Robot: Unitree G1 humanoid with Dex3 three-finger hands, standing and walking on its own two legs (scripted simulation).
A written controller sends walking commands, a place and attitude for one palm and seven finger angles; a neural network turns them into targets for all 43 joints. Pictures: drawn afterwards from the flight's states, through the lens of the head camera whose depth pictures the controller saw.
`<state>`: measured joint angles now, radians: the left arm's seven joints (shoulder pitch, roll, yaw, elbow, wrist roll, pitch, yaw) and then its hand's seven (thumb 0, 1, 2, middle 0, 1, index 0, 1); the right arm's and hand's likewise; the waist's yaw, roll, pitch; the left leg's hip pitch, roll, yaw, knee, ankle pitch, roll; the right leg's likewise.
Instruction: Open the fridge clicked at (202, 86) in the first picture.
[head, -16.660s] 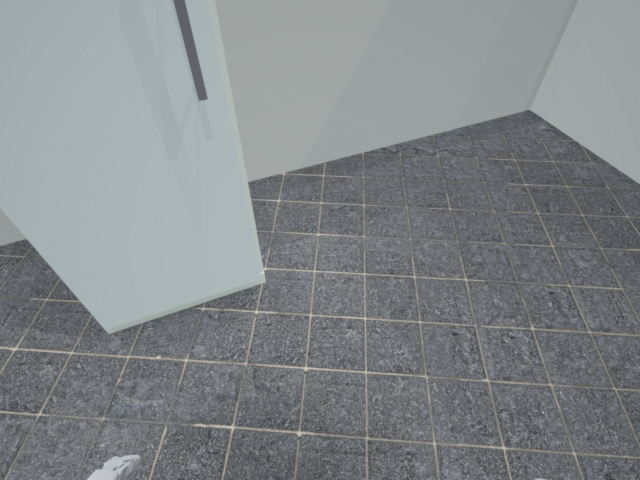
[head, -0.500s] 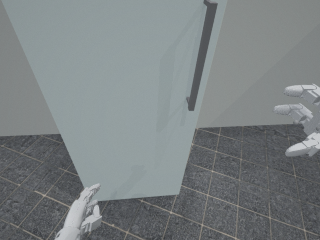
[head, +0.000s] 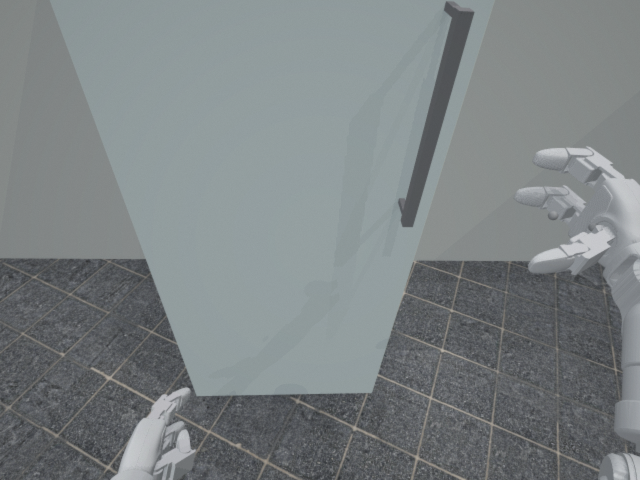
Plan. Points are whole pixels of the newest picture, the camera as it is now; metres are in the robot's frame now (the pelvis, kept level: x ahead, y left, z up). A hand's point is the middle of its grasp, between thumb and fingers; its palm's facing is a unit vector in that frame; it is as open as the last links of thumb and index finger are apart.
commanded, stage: move the hooked fingers beside the handle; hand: right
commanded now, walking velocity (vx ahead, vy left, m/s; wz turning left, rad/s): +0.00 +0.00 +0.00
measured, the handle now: (426, 130) +0.53 -0.13 +0.22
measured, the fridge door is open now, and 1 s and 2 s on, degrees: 0 0 0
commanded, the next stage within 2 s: none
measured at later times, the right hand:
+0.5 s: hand (508, 180) +0.41 -0.21 +0.22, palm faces -0.01 +1.00 -0.01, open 14.0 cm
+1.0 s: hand (475, 156) +0.48 -0.19 +0.21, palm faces -0.02 +1.00 +0.00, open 14.0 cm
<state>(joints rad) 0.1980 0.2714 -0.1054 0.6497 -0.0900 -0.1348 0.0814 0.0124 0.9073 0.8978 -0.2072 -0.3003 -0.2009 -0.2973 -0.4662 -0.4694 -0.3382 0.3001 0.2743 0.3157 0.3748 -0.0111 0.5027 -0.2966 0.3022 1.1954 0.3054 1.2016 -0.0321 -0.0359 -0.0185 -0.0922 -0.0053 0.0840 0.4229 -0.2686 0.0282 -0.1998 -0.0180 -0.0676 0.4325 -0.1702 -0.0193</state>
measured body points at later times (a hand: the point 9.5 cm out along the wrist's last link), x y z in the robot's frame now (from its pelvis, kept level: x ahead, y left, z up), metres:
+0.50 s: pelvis +0.01 +0.01 +0.00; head -0.01 +0.02 +0.45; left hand +0.15 +0.26 -0.09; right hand +0.40 -0.26 +0.22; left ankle -0.02 +0.10 -0.74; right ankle +0.04 -0.11 -0.74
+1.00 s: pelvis +0.01 +0.00 +0.00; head +0.02 +0.01 +0.45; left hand +0.09 +0.27 -0.11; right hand +0.47 -0.24 +0.22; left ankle -0.02 +0.10 -0.74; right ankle +0.04 -0.11 -0.74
